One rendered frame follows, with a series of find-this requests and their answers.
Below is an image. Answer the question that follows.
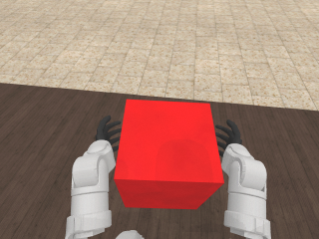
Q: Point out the robot left forearm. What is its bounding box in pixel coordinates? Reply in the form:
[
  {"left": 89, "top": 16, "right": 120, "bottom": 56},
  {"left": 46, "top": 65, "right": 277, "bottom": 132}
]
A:
[{"left": 65, "top": 139, "right": 116, "bottom": 239}]

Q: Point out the robot right hand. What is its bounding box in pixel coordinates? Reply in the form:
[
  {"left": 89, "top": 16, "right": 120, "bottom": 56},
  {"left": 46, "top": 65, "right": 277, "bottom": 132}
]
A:
[{"left": 215, "top": 119, "right": 242, "bottom": 157}]

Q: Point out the carton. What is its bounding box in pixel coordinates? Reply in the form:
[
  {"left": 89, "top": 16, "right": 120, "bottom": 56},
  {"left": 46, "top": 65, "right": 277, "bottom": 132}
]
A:
[{"left": 114, "top": 99, "right": 224, "bottom": 210}]

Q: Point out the robot right forearm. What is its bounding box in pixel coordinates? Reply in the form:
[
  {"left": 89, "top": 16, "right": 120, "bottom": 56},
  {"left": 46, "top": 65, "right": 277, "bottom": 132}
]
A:
[{"left": 221, "top": 143, "right": 271, "bottom": 239}]

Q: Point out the robot left hand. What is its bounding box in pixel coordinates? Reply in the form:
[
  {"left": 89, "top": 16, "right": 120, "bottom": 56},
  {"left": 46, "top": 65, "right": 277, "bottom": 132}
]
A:
[{"left": 95, "top": 115, "right": 122, "bottom": 152}]

